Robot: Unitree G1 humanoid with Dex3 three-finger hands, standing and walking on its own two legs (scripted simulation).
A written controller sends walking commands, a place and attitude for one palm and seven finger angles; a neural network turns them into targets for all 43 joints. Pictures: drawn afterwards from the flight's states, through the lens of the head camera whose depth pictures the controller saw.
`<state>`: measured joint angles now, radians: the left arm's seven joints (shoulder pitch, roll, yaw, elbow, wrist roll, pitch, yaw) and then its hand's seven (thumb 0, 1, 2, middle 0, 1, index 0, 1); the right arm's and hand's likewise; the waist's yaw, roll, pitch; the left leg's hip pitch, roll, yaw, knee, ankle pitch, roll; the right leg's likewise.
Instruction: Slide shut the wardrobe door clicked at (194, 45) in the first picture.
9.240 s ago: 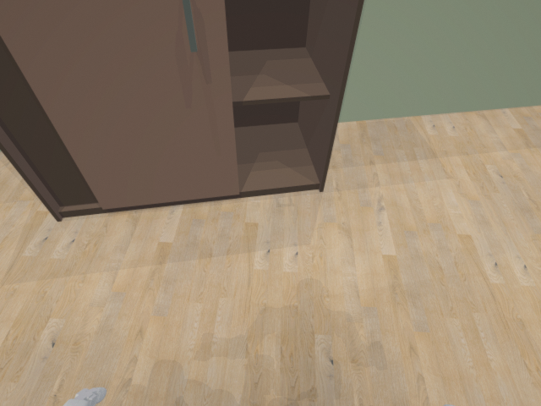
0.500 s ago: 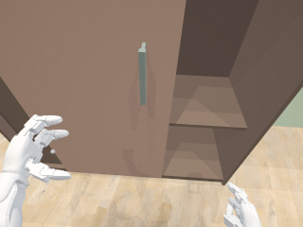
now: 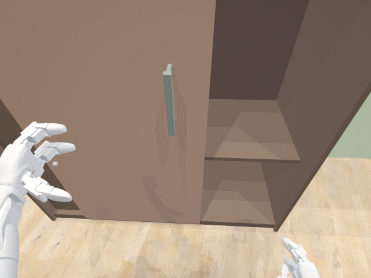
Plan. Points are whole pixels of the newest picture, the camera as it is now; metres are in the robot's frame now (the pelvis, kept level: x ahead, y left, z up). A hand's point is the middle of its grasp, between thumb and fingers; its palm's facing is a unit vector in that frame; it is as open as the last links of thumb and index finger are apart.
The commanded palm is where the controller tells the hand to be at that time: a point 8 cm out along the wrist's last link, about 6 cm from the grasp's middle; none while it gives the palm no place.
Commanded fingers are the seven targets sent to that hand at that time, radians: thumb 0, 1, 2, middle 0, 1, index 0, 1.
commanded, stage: raise the hand with hooked fingers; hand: left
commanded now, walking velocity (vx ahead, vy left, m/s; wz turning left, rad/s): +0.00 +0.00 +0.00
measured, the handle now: (170, 102) +0.53 +0.09 +0.12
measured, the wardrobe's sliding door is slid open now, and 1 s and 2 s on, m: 0.41 0.41 0.41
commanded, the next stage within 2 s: move the hooked fingers beside the handle in 0.34 s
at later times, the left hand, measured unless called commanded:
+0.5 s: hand (69, 164) +0.28 +0.25 +0.14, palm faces +0.10 -0.99 -0.06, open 14.0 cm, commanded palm +0.26 +0.29 +0.14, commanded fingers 0.00 -0.50 0.30 -0.30 -1.20 -0.30 -1.20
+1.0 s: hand (98, 145) +0.34 +0.22 +0.14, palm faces +0.05 -1.00 -0.02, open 14.0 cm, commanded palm +0.31 +0.26 +0.14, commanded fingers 0.00 -0.50 0.30 -0.30 -1.20 -0.30 -1.20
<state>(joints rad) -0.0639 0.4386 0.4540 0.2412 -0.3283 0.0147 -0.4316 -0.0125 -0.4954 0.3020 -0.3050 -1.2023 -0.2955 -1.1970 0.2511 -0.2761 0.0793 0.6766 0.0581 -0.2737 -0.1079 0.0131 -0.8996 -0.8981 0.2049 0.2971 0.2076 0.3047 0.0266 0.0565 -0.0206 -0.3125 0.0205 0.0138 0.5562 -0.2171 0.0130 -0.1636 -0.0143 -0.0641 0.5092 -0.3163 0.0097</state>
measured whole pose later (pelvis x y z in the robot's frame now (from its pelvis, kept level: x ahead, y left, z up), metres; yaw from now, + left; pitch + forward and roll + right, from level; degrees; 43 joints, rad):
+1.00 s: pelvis +0.01 -0.01 +0.00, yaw -1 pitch +0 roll +0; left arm -0.20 0.34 0.35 0.35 -0.27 -0.03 -0.32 -0.01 -0.50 0.30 -0.31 -1.20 -0.30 -1.20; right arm 0.27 -0.28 0.05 0.70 0.06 -0.27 -0.11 0.01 -0.90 -0.90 0.20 0.30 0.21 0.30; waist 0.01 0.06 -0.03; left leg -0.31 0.03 0.03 0.55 -0.23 0.00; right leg -0.19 -0.01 -0.05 0.53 -0.34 0.00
